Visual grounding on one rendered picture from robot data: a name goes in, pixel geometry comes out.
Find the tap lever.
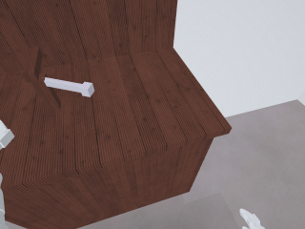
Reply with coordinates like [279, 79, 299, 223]
[41, 77, 94, 97]

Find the counter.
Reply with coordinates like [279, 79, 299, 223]
[0, 0, 232, 229]

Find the right robot hand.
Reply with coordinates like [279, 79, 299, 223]
[239, 208, 265, 229]

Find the left robot hand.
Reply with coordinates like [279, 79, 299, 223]
[0, 120, 14, 150]

